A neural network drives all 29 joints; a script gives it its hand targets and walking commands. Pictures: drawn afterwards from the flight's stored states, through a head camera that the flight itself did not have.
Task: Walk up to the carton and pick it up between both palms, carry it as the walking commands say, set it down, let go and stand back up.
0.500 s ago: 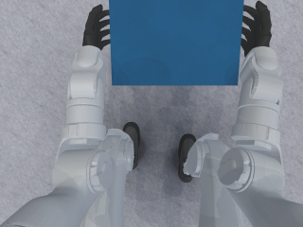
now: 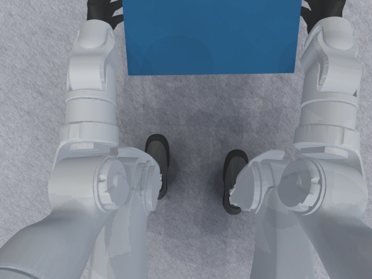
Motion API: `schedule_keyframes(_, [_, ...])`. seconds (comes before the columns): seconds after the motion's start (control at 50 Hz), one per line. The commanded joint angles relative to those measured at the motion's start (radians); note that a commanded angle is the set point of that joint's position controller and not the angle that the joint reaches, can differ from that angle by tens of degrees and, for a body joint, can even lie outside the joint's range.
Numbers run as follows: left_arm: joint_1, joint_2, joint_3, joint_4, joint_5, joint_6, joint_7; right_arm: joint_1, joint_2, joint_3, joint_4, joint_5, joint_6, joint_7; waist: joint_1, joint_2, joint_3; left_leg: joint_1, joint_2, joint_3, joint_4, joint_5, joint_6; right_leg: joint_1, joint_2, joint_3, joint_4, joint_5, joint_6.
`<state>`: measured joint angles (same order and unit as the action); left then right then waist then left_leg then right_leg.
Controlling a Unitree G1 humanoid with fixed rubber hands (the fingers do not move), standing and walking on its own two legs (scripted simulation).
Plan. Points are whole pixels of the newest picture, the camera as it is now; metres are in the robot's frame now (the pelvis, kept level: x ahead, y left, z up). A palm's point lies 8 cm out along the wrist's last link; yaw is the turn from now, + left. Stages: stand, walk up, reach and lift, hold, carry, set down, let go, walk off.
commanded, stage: set down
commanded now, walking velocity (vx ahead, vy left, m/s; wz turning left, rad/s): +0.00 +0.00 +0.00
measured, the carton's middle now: out of the picture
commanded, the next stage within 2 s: none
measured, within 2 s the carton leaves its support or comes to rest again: rests again in 1.02 s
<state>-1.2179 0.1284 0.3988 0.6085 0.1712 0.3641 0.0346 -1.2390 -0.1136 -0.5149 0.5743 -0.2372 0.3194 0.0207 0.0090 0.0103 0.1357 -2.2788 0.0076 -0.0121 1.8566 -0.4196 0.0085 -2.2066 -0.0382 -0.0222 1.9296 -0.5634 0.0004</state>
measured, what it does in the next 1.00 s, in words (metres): lowers itself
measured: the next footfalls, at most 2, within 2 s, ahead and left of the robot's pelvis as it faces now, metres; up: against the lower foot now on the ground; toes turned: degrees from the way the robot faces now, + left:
none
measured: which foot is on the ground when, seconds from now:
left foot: down 0.00-1.00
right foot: down 0.00-1.00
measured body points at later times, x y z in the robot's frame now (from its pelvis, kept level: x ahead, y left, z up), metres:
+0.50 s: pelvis +0.01 +0.00 -0.04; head +0.40 -0.01 +0.18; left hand +0.57 +0.18 -0.24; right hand +0.57 -0.17 -0.23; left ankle +0.13 +0.12 -0.41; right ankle +0.09 -0.12 -0.41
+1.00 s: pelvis +0.01 +0.00 -0.05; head +0.40 -0.01 +0.17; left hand +0.57 +0.18 -0.25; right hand +0.58 -0.17 -0.24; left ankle +0.13 +0.12 -0.41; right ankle +0.09 -0.12 -0.41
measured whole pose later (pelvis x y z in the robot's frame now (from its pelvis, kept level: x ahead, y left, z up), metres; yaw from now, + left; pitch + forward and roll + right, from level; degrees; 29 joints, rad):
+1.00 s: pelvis +0.01 +0.00 -0.05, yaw -1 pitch +44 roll -1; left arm -1.44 0.30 0.37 0.93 0.06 0.26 0.02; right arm -1.45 -0.23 -0.40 0.83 -0.16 0.26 0.01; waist 0.01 0.03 0.30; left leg -2.35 0.01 -0.02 2.07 -0.48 0.00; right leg -2.27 -0.02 -0.02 2.14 -0.63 0.00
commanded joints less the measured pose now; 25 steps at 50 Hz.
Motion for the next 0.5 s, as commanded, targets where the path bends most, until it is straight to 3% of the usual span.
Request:
schedule_keyframes(0.0, [-0.724, -0.667, -0.500, 0.021, -0.240, -0.078, -0.225, -0.631, 0.603, 0.537, 0.165, 0.226, -0.031, 0.260, -0.067, 0.008, -1.070, 0.813, -0.099, 0.059, -0.001, 0.176, -0.029, 0.302, 0.133, -0.041, -0.116, 0.177, -0.005])
schedule_keyframes(0.08, [-0.697, -0.665, -0.468, 0.113, -0.241, -0.084, -0.221, -0.639, 0.565, 0.530, 0.183, 0.221, -0.048, 0.248, -0.075, 0.018, -0.983, 0.765, -0.098, 0.052, 0.027, 0.173, -0.029, 0.279, 0.126, -0.038, -0.089, 0.176, -0.009])
schedule_keyframes(0.12, [-0.696, -0.651, -0.456, 0.136, -0.248, -0.092, -0.219, -0.659, 0.552, 0.532, 0.174, 0.221, -0.054, 0.244, -0.078, -0.008, -0.963, 0.749, -0.100, 0.045, 0.038, 0.168, -0.026, 0.285, 0.124, -0.039, -0.075, 0.172, -0.007])
schedule_keyframes(0.2, [-0.703, -0.618, -0.435, 0.166, -0.248, -0.106, -0.214, -0.685, 0.529, 0.542, 0.168, 0.240, -0.066, 0.238, -0.061, -0.008, -0.931, 0.731, -0.093, 0.044, 0.069, 0.182, -0.021, 0.285, 0.122, -0.029, -0.048, 0.189, -0.005])
schedule_keyframes(0.24, [-0.701, -0.606, -0.427, 0.181, -0.255, -0.114, -0.214, -0.684, 0.528, 0.547, 0.173, 0.244, -0.070, 0.233, -0.061, -0.035, -0.920, 0.711, -0.093, 0.041, 0.082, 0.181, -0.015, 0.309, 0.120, -0.025, -0.036, 0.198, -0.004])
schedule_keyframes(0.34, [-0.683, -0.561, -0.402, 0.246, -0.243, -0.126, -0.216, -0.642, 0.507, 0.510, 0.252, 0.233, -0.075, 0.232, -0.068, -0.020, -0.788, 0.655, -0.085, 0.035, 0.108, 0.169, -0.012, 0.260, 0.121, -0.019, -0.009, 0.192, -0.005])
schedule_keyframes(0.42, [-0.715, -0.564, -0.428, 0.215, -0.274, -0.139, -0.216, -0.638, 0.506, 0.510, 0.248, 0.240, -0.085, 0.227, -0.090, -0.006, -0.848, 0.694, -0.085, 0.031, 0.135, 0.219, -0.012, 0.286, 0.120, -0.022, 0.022, 0.245, -0.008])
schedule_keyframes(0.48, [-0.706, -0.582, -0.438, 0.221, -0.287, -0.144, -0.214, -0.633, 0.523, 0.531, 0.254, 0.255, -0.090, 0.223, -0.084, -0.004, -0.890, 0.717, -0.085, 0.035, 0.153, 0.263, -0.011, 0.303, 0.119, -0.022, 0.035, 0.283, -0.009])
